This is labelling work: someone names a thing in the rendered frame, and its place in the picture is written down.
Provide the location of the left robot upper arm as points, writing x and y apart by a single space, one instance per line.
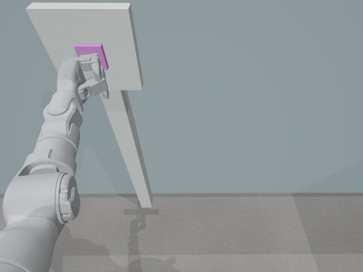
37 207

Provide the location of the left robot forearm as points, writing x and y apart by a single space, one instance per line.
57 144

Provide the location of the button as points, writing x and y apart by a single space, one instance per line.
82 49

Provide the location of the left robot hand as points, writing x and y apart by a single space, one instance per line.
71 78

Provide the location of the panel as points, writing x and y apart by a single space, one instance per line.
62 25

